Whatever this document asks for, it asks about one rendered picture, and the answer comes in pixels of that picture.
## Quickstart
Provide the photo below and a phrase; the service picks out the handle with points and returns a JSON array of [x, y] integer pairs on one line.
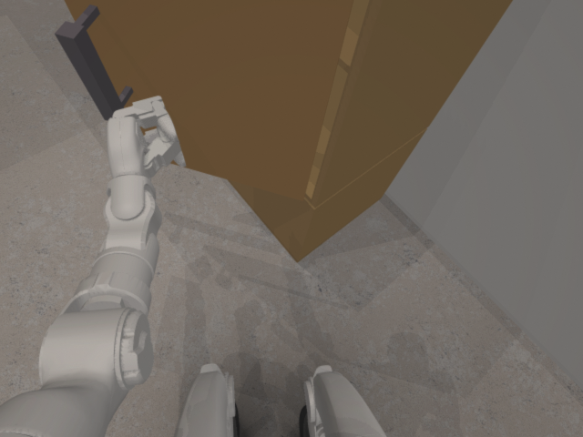
[[74, 39]]

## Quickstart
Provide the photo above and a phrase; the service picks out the robot thigh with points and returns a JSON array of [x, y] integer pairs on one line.
[[333, 401], [210, 401]]

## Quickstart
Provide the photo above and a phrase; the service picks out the right robot thigh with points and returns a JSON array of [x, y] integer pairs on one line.
[[333, 401]]

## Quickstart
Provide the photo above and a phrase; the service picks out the cupboard door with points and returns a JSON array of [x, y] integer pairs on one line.
[[246, 83]]

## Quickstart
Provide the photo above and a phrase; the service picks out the robot left forearm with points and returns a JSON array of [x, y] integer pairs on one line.
[[125, 264]]

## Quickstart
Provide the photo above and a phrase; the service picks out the left robot hand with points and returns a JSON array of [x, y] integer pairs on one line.
[[126, 145]]

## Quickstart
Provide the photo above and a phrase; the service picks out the left robot thigh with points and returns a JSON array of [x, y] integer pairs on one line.
[[210, 401]]

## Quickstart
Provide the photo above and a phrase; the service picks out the left robot upper arm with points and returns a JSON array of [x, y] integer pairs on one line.
[[90, 361]]

